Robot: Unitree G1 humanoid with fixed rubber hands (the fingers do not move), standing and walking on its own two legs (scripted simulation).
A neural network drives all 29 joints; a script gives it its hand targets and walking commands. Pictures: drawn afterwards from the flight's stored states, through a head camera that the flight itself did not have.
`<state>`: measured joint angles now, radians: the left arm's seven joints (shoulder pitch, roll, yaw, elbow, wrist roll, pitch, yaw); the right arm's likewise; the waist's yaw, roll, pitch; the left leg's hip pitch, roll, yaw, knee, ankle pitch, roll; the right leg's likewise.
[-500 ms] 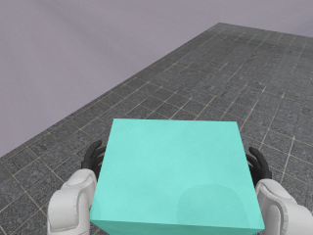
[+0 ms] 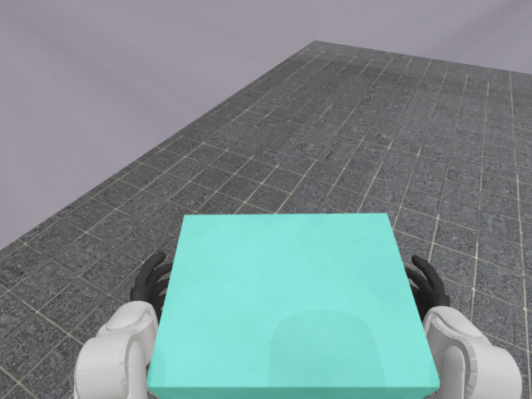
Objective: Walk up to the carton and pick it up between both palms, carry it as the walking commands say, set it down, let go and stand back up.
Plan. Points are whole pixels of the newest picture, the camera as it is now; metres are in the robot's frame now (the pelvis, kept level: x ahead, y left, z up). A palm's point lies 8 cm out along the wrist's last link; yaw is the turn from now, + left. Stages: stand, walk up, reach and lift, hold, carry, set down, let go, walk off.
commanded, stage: carry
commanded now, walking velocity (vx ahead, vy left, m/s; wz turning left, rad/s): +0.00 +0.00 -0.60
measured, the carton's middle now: (285, 326) +0.23 +0.02 +0.02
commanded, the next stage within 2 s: none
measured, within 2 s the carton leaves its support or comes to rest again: neither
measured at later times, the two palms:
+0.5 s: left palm (257, 308) +0.23 +0.06 +0.08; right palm out of the picture +0.15 -0.30 +0.08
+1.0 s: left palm (276, 303) +0.22 +0.04 +0.10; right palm out of the picture +0.11 -0.32 +0.10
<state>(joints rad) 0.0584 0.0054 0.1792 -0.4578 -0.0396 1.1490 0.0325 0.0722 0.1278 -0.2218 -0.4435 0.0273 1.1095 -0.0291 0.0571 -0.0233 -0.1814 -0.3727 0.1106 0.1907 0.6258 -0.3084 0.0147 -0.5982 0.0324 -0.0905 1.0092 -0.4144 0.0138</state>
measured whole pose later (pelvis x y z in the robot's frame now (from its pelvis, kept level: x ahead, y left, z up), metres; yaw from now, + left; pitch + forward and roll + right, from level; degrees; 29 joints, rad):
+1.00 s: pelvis -0.05 -0.08 +0.01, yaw -13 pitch +1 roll +0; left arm 0.00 -0.05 0.18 -0.42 -0.01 1.18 0.03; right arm 0.04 0.07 -0.24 -0.46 0.04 1.18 -0.04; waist -0.04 0.01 -0.18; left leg -0.32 0.09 0.16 0.53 -0.23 0.00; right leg -0.33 0.01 -0.14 0.49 -0.19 -0.07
